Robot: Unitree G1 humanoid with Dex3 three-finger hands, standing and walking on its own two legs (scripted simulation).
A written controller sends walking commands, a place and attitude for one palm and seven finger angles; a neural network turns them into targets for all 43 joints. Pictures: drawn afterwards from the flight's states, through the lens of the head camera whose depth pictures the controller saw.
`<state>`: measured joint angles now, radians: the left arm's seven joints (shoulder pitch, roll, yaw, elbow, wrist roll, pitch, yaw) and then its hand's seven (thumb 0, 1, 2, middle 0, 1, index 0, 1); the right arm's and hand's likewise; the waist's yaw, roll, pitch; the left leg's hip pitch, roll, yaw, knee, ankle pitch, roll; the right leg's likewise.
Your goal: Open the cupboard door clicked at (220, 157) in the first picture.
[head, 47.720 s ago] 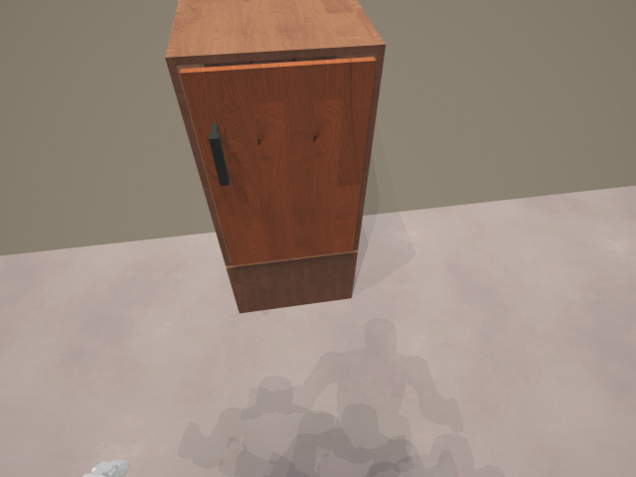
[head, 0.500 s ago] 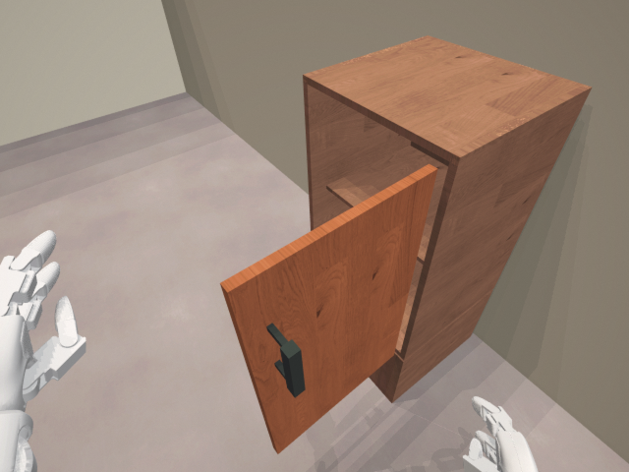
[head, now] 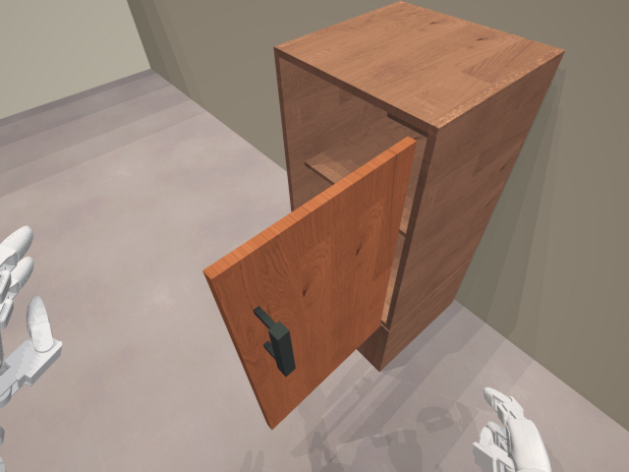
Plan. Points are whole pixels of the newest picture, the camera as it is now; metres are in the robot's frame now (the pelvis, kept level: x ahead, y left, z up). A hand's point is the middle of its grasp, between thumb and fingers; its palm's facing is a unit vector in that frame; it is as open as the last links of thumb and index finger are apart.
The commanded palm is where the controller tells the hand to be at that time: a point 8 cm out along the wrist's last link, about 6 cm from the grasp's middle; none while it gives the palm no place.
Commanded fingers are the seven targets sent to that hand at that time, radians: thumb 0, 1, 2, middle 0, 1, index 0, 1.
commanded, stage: step back with the hand held close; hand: left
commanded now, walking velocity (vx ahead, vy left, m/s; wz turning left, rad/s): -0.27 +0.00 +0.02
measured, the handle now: (274, 341) +0.30 +0.09 -0.04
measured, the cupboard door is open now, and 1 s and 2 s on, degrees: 92 92 92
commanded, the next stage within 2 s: stop stepping back and stand still in 0.92 s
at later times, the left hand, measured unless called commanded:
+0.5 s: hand out of the picture +0.12 +0.28 +0.16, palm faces +0.47 -0.77 -0.44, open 7.5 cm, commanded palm +0.05 +0.32 +0.17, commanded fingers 0.00 0.90 0.90 -0.20 -0.30 -0.20 -0.30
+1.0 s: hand out of the picture +0.03 +0.31 +0.15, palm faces +0.51 -0.74 -0.45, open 7.5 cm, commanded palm -0.05 +0.34 +0.17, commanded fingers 0.00 0.90 0.90 -0.20 -0.30 -0.20 -0.30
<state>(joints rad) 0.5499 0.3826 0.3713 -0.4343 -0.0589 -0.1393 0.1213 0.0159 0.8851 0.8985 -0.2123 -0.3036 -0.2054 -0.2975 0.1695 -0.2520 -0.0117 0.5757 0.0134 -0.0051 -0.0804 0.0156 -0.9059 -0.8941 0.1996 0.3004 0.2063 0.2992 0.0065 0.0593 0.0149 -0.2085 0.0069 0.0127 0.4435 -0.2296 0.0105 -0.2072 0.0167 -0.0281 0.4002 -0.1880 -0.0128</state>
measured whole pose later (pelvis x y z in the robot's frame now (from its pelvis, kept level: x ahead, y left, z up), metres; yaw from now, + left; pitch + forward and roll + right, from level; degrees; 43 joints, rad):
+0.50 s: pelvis -0.08 +0.02 -0.02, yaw +1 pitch -1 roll -2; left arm 0.52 0.38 0.42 -0.52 -0.02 -0.20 0.17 0.02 0.88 0.90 -0.21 -0.30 -0.21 -0.30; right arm 0.22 -0.22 0.01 0.57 0.00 -0.05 -0.08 0.02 -0.90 -0.89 0.20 0.30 0.21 0.30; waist 0.01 0.01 0.03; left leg -0.42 0.00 0.00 0.64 -0.25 0.05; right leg -0.39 0.01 -0.03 0.54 -0.17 0.00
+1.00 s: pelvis -0.15 +0.03 -0.02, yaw +6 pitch +1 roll -3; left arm 0.51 0.45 0.45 -0.56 -0.02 -0.24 0.16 0.01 0.88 0.90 -0.22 -0.30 -0.21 -0.30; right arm 0.14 -0.19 -0.02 0.62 -0.01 -0.09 -0.07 0.02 -0.91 -0.89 0.20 0.30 0.21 0.30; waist 0.01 -0.04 0.06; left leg -0.45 0.00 0.02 0.62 -0.18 0.06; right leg -0.48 0.08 0.08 0.82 -0.36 0.03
